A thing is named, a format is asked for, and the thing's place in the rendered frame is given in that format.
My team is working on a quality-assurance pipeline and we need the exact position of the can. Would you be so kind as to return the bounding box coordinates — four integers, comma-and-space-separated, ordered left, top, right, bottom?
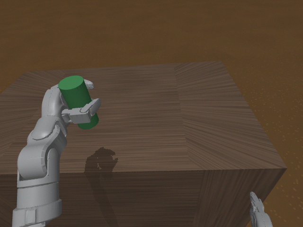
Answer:
58, 76, 99, 130

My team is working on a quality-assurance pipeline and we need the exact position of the right robot hand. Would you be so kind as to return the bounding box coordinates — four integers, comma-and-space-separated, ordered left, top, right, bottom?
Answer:
250, 192, 273, 227

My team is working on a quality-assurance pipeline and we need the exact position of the left robot hand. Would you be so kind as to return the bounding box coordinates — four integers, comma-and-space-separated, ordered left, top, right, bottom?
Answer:
41, 79, 101, 128

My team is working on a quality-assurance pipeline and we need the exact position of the left robot arm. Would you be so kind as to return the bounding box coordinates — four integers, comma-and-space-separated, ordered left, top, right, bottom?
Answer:
12, 116, 67, 227

